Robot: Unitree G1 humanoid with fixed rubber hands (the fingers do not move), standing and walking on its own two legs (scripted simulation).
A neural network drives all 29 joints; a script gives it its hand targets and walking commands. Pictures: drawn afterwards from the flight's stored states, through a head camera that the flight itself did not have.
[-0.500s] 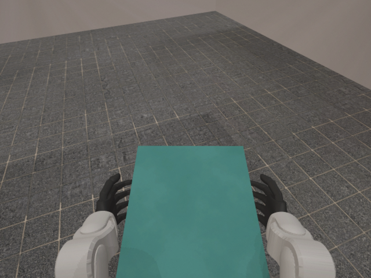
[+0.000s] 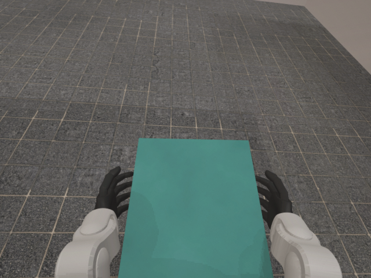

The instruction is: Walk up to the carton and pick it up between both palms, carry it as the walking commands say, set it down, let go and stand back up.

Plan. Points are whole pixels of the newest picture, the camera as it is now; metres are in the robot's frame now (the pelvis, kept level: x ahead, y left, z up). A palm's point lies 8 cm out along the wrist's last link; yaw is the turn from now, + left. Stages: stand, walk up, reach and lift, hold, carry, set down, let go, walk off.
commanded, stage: carry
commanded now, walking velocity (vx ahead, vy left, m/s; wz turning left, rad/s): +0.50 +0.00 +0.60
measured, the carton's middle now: (191, 217) +0.26 +0.02 +0.00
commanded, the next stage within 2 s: none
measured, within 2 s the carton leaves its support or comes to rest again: neither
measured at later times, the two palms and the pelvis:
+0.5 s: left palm (123, 110) +0.47 +0.20 +0.08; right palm (233, 98) +0.58 -0.08 +0.08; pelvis +0.32 -0.02 -0.01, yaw +19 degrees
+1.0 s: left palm (73, 56) +0.70 +0.42 +0.07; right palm (161, 36) +0.86 +0.17 +0.09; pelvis +0.59 +0.16 +0.00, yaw +32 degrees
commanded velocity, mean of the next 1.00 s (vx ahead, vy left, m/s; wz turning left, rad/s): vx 0.41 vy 0.00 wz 0.49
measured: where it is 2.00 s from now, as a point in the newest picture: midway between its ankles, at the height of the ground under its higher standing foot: (132, 180)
